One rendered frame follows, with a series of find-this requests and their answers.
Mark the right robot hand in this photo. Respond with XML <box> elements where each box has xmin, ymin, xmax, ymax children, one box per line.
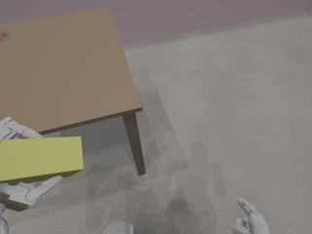
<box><xmin>232</xmin><ymin>198</ymin><xmax>271</xmax><ymax>234</ymax></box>

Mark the left robot thigh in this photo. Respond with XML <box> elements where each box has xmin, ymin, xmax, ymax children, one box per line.
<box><xmin>102</xmin><ymin>219</ymin><xmax>134</xmax><ymax>234</ymax></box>

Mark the table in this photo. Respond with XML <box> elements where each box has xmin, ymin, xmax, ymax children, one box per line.
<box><xmin>0</xmin><ymin>7</ymin><xmax>146</xmax><ymax>212</ymax></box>

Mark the left robot hand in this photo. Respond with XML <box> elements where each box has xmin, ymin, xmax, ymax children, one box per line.
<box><xmin>0</xmin><ymin>116</ymin><xmax>63</xmax><ymax>206</ymax></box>

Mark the sponge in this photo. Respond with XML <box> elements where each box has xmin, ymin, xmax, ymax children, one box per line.
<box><xmin>0</xmin><ymin>136</ymin><xmax>84</xmax><ymax>186</ymax></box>

